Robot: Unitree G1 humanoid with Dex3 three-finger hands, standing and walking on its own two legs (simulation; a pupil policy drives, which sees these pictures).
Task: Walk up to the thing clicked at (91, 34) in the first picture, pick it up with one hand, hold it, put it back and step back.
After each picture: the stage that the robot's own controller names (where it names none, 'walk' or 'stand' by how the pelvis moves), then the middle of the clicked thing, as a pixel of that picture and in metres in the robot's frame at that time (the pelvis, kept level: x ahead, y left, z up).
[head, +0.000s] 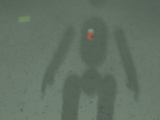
stand; (90, 34) +1.51 -0.08 -0.72
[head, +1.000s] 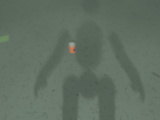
walk; (72, 47) +1.37 +0.22 -0.70
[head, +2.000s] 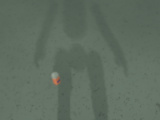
walk; (55, 78) +0.84 +0.32 -0.72
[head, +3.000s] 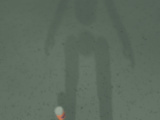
walk; (60, 113) +0.50 +0.25 -0.71
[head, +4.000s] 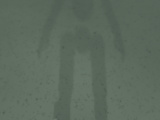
stand; out of the picture +0.38 +0.19 -0.70
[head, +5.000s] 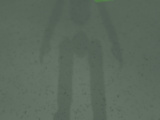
stand; out of the picture +0.35 +0.19 -0.72
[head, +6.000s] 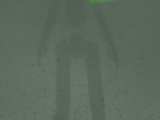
stand; out of the picture +0.35 +0.20 -0.72
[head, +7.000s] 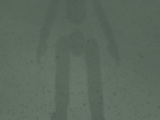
stand; out of the picture +0.35 +0.21 -0.72
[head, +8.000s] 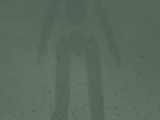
stand; out of the picture +0.35 +0.21 -0.72
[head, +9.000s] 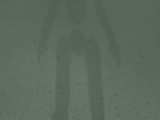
go down; out of the picture +0.34 +0.21 -0.72
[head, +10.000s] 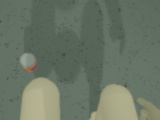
go down; (29, 62) +0.41 +0.24 -0.36
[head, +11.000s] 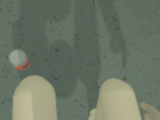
go down; (20, 60) +0.40 +0.26 -0.30
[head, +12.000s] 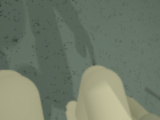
close in; out of the picture +0.38 +0.29 -0.22
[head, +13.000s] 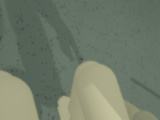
close; out of the picture +0.39 +0.30 -0.22
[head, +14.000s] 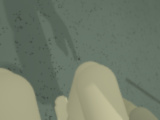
close; out of the picture +0.38 +0.30 -0.22
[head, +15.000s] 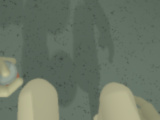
lift; (6, 77) +0.31 +0.27 -0.07
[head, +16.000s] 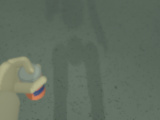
hold; (32, 82) +0.33 +0.17 +0.05
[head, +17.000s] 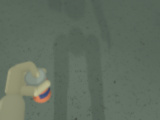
hold; (38, 86) +0.34 +0.16 +0.00
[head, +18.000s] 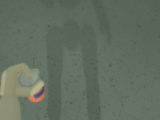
crouch; (33, 86) +0.35 +0.18 -0.06
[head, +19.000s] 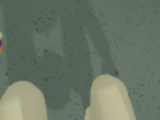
lower; out of the picture +0.47 +0.27 -0.10
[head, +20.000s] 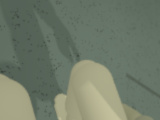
lower; out of the picture +0.40 +0.31 -0.22
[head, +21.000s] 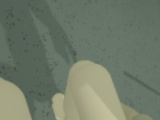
lower; out of the picture +0.40 +0.31 -0.22
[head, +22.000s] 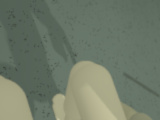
lower; out of the picture +0.40 +0.31 -0.22
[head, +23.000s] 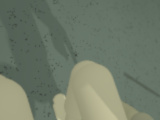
lower; out of the picture +0.40 +0.31 -0.22
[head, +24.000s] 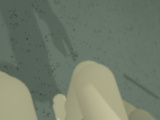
open; out of the picture +0.39 +0.30 -0.22
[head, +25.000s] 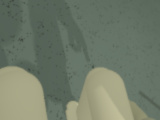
stand; out of the picture +0.39 +0.29 -0.24
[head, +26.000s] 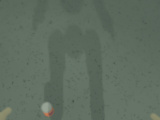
stand; (47, 109) +0.38 +0.21 -0.58
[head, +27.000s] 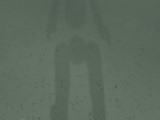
stand; out of the picture +0.38 +0.20 -0.66
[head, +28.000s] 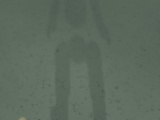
stand; out of the picture +0.36 +0.20 -0.67
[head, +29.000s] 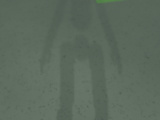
stand; out of the picture +0.40 +0.19 -0.72
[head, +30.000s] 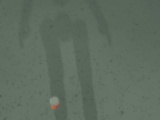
walk; (55, 103) +0.45 +0.18 -0.70
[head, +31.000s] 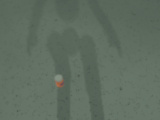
walk; (59, 80) +0.68 +0.24 -0.70
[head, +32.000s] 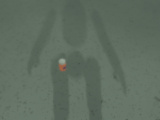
stand; (62, 64) +1.00 +0.20 -0.70
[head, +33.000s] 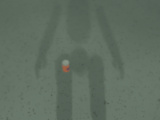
stand; (65, 66) +0.99 +0.19 -0.72
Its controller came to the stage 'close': yes
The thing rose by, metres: 0.70
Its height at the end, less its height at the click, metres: +0.00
